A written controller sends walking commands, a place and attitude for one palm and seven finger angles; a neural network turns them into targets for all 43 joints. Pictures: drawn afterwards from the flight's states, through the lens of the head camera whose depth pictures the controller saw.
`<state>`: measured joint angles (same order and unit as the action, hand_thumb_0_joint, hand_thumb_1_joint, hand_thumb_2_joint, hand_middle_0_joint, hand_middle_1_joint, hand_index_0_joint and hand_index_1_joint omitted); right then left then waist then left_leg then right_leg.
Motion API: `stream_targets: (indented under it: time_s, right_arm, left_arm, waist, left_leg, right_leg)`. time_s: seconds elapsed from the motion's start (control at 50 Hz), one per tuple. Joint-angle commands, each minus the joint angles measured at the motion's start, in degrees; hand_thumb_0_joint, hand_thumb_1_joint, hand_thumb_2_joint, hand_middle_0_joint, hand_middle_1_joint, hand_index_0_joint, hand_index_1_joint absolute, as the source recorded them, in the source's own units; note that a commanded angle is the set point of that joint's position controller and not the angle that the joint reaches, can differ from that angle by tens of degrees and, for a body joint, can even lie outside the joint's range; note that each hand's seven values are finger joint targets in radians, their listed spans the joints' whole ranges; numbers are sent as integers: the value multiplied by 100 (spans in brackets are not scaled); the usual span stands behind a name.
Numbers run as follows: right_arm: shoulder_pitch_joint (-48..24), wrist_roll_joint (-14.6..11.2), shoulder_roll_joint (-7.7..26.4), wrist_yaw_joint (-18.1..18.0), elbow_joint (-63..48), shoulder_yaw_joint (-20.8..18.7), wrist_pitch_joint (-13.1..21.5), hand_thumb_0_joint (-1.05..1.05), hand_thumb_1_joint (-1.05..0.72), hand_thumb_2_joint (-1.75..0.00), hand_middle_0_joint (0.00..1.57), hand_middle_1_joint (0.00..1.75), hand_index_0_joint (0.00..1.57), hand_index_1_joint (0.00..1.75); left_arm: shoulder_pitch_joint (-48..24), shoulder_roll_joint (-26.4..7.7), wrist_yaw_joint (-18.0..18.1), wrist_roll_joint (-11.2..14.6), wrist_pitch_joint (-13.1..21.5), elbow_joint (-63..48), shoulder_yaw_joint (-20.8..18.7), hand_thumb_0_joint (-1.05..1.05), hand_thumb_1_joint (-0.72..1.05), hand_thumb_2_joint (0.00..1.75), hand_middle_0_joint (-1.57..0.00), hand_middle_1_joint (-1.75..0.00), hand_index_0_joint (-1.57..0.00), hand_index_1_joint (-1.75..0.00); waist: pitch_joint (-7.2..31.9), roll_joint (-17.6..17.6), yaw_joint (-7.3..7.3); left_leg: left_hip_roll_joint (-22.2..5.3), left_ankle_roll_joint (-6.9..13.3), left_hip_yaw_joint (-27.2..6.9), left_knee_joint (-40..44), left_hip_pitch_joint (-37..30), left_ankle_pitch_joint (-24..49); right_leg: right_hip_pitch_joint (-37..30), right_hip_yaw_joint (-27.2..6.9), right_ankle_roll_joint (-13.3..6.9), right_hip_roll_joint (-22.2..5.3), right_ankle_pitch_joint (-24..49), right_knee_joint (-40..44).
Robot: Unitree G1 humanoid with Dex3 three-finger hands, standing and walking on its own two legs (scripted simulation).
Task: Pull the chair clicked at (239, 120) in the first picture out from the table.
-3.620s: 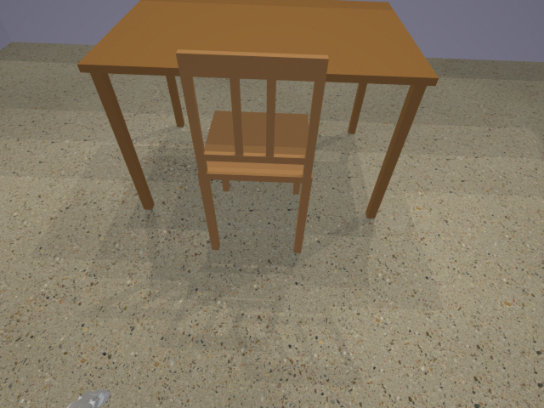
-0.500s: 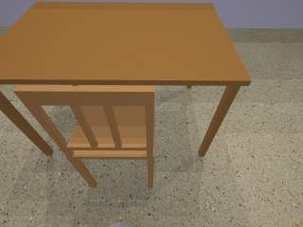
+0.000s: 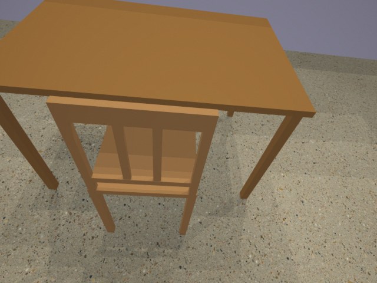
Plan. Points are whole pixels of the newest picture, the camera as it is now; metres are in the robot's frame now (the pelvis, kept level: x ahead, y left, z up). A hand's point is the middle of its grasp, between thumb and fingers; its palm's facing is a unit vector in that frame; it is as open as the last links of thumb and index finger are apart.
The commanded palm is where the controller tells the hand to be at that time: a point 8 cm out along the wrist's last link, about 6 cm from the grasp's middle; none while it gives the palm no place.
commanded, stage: come to a stop and stand still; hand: left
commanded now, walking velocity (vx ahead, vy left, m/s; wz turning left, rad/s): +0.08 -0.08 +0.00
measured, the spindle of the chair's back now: (123, 154) +0.46 +0.22 -0.09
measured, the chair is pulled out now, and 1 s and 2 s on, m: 0.00 0.00 0.00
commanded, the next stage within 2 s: look again from close up in 1.66 s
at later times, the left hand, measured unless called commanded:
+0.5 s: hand out of the picture -0.07 +0.10 -0.16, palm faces +0.11 -0.98 -0.19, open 7.4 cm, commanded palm none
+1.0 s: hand out of the picture -0.03 +0.16 -0.19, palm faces +0.08 -0.98 -0.17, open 7.4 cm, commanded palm none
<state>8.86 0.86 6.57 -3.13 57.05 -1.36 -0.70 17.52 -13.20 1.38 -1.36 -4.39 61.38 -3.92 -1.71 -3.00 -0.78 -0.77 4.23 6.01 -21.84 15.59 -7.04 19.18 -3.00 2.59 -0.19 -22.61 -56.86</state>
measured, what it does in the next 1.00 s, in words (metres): steps on the spot: right foot, then left foot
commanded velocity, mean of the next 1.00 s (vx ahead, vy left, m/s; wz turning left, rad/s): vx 0.05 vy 0.05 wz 0.00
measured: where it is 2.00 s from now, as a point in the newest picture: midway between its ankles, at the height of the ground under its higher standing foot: outside the picture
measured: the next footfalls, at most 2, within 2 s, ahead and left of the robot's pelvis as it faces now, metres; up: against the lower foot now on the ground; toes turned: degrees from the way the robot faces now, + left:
right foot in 0.26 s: -0.04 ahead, -0.14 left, +0.00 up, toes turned -3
left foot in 0.68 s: -0.01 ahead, +0.10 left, +0.00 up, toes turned +6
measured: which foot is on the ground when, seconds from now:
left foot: down 0.00-0.26, up 0.28-0.66, down 0.68-1.00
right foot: up 0.00-0.24, down 0.26-1.00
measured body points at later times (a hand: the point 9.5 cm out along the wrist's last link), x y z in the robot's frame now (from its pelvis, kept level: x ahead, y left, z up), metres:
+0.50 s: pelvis -0.03 -0.05 +0.00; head -0.03 -0.08 +0.45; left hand -0.08 +0.15 -0.15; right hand -0.09 -0.27 -0.17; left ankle -0.05 +0.09 -0.70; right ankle -0.08 -0.14 -0.75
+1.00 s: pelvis -0.01 +0.00 -0.01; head -0.01 +0.01 +0.44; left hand -0.03 +0.21 -0.17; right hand +0.04 -0.23 -0.16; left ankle -0.05 +0.10 -0.75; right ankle -0.08 -0.13 -0.75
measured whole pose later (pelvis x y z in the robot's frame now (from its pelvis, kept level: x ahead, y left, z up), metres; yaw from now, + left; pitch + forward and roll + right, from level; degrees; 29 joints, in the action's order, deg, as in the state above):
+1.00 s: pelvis -0.01 +0.00 -0.01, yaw +1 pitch -1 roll +0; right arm 10.5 0.4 8.2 -3.9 63.5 -0.7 0.7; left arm 15.8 -8.0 2.7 -0.4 -0.6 66.1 -0.9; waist -1.3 -2.0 -1.1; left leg 0.0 1.2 5.1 -24.7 7.2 -16.5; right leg 3.8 3.0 1.6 -3.1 -18.8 -23.8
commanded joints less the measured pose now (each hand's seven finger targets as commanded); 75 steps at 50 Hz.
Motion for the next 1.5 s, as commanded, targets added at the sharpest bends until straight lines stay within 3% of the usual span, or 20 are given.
stream_targets:
  time_s: [0.0, 0.08, 0.18, 0.2, 0.22, 0.24, 0.26, 0.32, 0.36, 0.46, 0.52, 0.58, 0.62, 0.68, 0.7, 0.76, 0.84, 0.96, 1.26, 1.48]
  right_arm:
    - [767, 41, 1140, -28, 66, -284, 44, 0, -90, -90, 20, 30, 20, 30]
    - [744, 78, 1222, 43, 176, -322, 13, 0, -90, -90, 20, 30, 20, 30]
    - [601, 78, 1121, 135, 369, -341, -68, 0, -90, -90, 20, 30, 20, 30]
    - [675, 40, 952, 159, 422, -315, -82, 0, -90, -90, 20, 30, 20, 30]
    - [746, -11, 641, 174, 415, -263, -109, 0, -90, -90, 20, 30, 20, 30]
    - [749, -21, 342, 187, 325, -206, -148, 0, -90, -90, 20, 30, 20, 30]
    - [762, 54, 582, 192, 311, -276, -222, 0, -90, -90, 20, 30, 20, 30]
    - [1416, 81, 553, 305, 629, -280, -204, 0, -90, -90, 20, 30, 20, 30]
    - [1522, 49, 486, 325, 636, -247, -104, 0, -90, -90, 20, 30, 20, 30]
    - [1024, 58, 511, 221, 414, -183, -20, 0, -90, -90, 20, 30, 20, 30]
    - [813, 18, 434, 174, 356, -125, 14, 0, -90, -90, 20, 30, 20, 30]
    - [759, -47, 280, 155, 414, -60, 78, 0, -90, -90, 20, 30, 20, 30]
    - [1017, -54, 251, 121, 578, -32, 146, 0, -90, -90, 20, 30, 20, 30]
    - [1212, -21, 688, 29, 740, -84, 247, 0, -90, -90, 20, 30, 20, 30]
    - [1166, -14, 734, 18, 756, -92, 193, 0, -90, -90, 20, 30, 20, 30]
    - [1041, -36, 651, -29, 777, -16, 176, 0, -90, -90, 20, 30, 20, 30]
    - [853, -31, 672, -62, 718, 25, 160, 0, -90, -90, 20, 30, 20, 30]
    - [738, -42, 686, -38, 675, 35, 168, 0, -90, -90, 20, 30, 20, 30]
    - [897, -47, 740, 51, 797, 87, 196, 0, -90, -90, 20, 30, 20, 30]
    - [1117, -54, 599, 58, 904, 82, 185, 0, -90, -90, 20, 30, 20, 30]
  left_arm:
    - [219, -155, -54, -40, 68, -231, -33, 0, 90, 90, -20, -30, -20, -30]
    - [398, 19, -58, -5, 82, -127, 62, 0, 90, 90, -20, -30, -20, -30]
    - [1409, 171, -22, 49, 189, 318, 111, 0, 90, 90, -20, -30, -20, -30]
    - [1570, 63, 9, 22, 225, 383, 99, 0, 90, 90, -20, -30, -20, -30]
    - [1516, -176, 47, -36, 271, 343, 65, 0, 90, 90, -20, -30, -20, -30]
    - [1099, -521, 77, -55, 285, 212, 24, 0, 90, 90, -20, -30, -20, -30]
    - [429, -634, 107, -29, 267, -49, 62, 0, 90, 90, -20, -30, -20, -30]
    - [-201, -224, 102, 61, 512, -171, 123, 0, 90, 90, -20, -30, -20, -30]
    - [193, -98, 71, 58, 592, -48, 157, 0, 90, 90, -20, -30, -20, -30]
    - [1075, 34, 100, 35, 670, 207, 153, 0, 90, 90, -20, -30, -20, -30]
    - [1110, 30, 125, 12, 675, 261, 117, 0, 90, 90, -20, -30, -20, -30]
    - [945, -11, 137, 0, 648, 308, 110, 0, 90, 90, -20, -30, -20, -30]
    - [738, 61, 141, 51, 627, 354, 133, 0, 90, 90, -20, -30, -20, -30]
    - [820, 409, 157, 59, 561, 361, 189, 0, 90, 90, -20, -30, -20, -30]
    - [750, 435, 179, 28, 516, 349, 187, 0, 90, 90, -20, -30, -20, -30]
    - [645, 295, 155, 45, 456, 439, 188, 0, 90, 90, -20, -30, -20, -30]
    - [627, 240, 150, 66, 431, 510, 217, 0, 90, 90, -20, -30, -20, -30]
    - [412, 158, 117, 63, 420, 447, 223, 0, 90, 90, -20, -30, -20, -30]
    - [158, -45, 85, 82, 439, 377, 239, 0, 90, 90, -20, -30, -20, -30]
    - [378, 79, 102, 80, 466, 469, 277, 0, 90, 90, -20, -30, -20, -30]
  waist:
    - [277, 1010, 290]
    - [165, 1239, 252]
    - [110, 1243, -172]
    - [49, 912, -202]
    - [-198, 31, -176]
    - [-625, -1069, -58]
    - [-1047, -621, 105]
    - [-1025, -371, 406]
    - [-1009, -221, 265]
    - [-679, -538, -153]
    - [-168, -599, -202]
    - [117, -753, -177]
    - [247, -699, 2]
    - [477, 281, 4]
    - [164, 314, 32]
    - [-79, 721, 49]
    - [-84, 880, 28]
    - [-114, 411, 2]
    - [-246, 186, -1]
    - [-372, 276, 41]
  left_leg:
    - [-1567, 291, -1764, 1227, -1022, -1008]
    - [-1429, 251, -1774, 1529, -495, -2099]
    - [-804, -207, -1139, 1536, 422, -2786]
    - [-528, -389, -869, 1175, 668, -2795]
    - [-76, -553, -464, 154, 1004, -2599]
    - [244, -616, -169, -1184, 1117, -2037]
    - [135, -596, -411, -2097, 965, -1840]
    - [-65, -553, -500, -3110, 860, -835]
    - [-84, -573, -379, -2990, 1214, -660]
    - [-219, -639, -403, -2559, 1567, -1129]
    - [-215, -659, -384, -1972, 1265, -1512]
    - [-65, -597, -260, -1013, 380, -1362]
    - [-6, -544, -201, 50, -594, -277]
    - [-850, -173, -671, -457, -1593, 2423]
    - [-922, -160, -613, -481, -1397, 2224]
    - [-797, -149, -619, -357, -1188, 2938]
    - [-712, -200, -614, -236, -1222, 2805]
    - [-662, -212, -680, 61, -1074, 2040]
    - [-555, -258, -742, 479, -849, 793]
    - [-510, -288, -716, 506, -754, 252]
  right_leg:
    - [459, 101, -23, -141, -228, 650]
    - [-174, 420, -180, -80, -507, 1499]
    - [-1769, 997, -374, 209, 233, 3530]
    - [-2064, 816, -403, 32, 252, 4092]
    - [-1728, -142, -604, -768, -889, 4764]
    - [-693, -1484, -957, -1801, -2381, 5674]
    - [464, -1739, -1122, -2283, -2477, 5920]
    - [489, -621, -840, -1499, -938, 5462]
    - [-172, -184, -734, -1301, -50, 5123]
    - [-1484, -423, -1016, -1671, 2330, 4474]
    - [-2017, -466, -1200, -1701, 3982, 3972]
    - [-1850, -225, -1116, -1475, 4609, 3627]
    - [-1468, 63, -773, -1098, 4285, 3259]
    - [-666, 293, -391, -595, 2212, 3176]
    - [-562, 295, -370, -531, 1662, 3364]
    - [-881, 410, -321, -532, 2133, 3285]
    - [-1039, 412, -319, -583, 2346, 3338]
    - [-1211, 444, -266, -616, 2212, 3523]
    - [-1294, 383, -247, -675, 1694, 3853]
    - [-1076, 338, -272, -664, 1431, 3936]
